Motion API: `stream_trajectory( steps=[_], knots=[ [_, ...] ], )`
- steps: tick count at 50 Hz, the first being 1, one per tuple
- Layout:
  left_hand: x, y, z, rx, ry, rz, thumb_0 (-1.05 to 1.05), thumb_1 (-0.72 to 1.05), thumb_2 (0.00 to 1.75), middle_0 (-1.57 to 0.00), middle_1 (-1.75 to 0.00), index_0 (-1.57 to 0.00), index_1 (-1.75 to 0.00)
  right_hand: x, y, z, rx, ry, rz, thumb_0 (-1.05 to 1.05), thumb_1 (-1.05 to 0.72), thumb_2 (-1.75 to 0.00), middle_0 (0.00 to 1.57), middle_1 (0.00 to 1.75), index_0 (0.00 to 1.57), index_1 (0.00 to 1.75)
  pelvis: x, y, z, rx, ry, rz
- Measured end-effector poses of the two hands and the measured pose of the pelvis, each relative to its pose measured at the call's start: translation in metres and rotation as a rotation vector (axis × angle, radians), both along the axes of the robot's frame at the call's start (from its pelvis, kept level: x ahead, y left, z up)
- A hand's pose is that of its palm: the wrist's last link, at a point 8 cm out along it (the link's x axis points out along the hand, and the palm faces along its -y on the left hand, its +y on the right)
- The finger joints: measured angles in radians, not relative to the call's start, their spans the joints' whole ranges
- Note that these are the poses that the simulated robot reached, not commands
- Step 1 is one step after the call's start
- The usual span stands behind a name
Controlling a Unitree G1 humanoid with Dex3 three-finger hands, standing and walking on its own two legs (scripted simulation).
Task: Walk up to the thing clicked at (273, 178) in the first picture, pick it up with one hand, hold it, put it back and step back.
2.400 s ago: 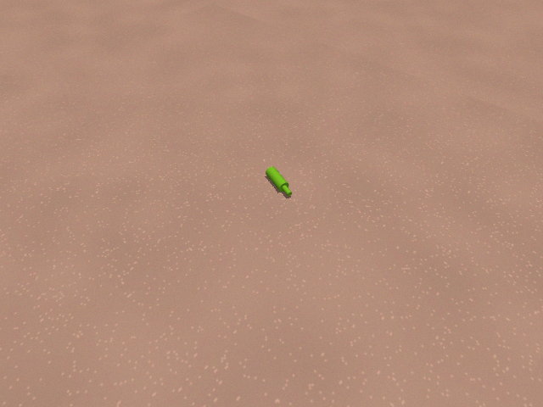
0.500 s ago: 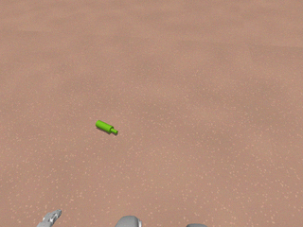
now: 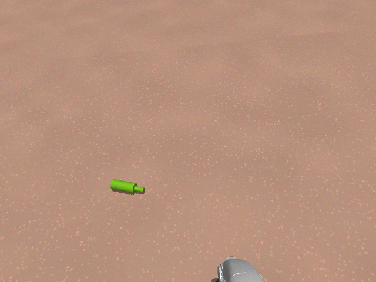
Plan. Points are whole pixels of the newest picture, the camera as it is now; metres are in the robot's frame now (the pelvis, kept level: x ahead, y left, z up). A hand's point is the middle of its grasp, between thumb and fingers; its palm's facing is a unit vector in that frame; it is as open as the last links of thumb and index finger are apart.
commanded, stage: walk up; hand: left
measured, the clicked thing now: (128, 187) +0.73 +0.33 -0.73
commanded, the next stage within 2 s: none
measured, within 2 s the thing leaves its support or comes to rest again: neither
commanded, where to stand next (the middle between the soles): +0.29 +0.25 m, yaw -21 degrees
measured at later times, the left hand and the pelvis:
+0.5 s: hand out of the picture +0.20 +0.53 -0.15, palm faces -0.16 -0.77 -0.62, open 7.4 cm; pelvis +0.12 +0.19 -0.05, yaw -10 degrees
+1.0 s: hand out of the picture +0.39 +0.54 -0.14, palm faces -0.29 -0.83 -0.48, open 7.4 cm; pelvis +0.20 +0.31 -0.02, yaw -18 degrees
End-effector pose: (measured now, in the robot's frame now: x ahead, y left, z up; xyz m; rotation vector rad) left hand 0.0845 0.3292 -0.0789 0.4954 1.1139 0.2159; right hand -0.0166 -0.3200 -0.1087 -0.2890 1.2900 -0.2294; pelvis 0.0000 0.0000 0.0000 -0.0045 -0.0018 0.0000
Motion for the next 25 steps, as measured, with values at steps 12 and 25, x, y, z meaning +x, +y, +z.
stream_trajectory(
  steps=[12,25],
  knots=[
    [0.048,0.053,0.009,0.067,-0.072,-0.006,0.00,0.90,0.90,-0.21,-0.30,-0.21,-0.30,0.126,0.063,-0.026,0.048,-0.160,0.041,0.01,-0.91,-0.89,0.21,0.30,0.21,0.30,0.058,0.057,-0.014,-0.027,-0.043,-0.083],
    [0.110,0.227,-0.026,0.170,0.043,-0.072,0.00,0.89,0.90,-0.21,-0.30,-0.22,-0.30,0.192,0.153,-0.009,-0.121,-0.243,0.011,0.01,-0.91,-0.89,0.20,0.30,0.20,0.30,0.116,0.194,-0.046,0.005,-0.025,-0.174]
  ],
)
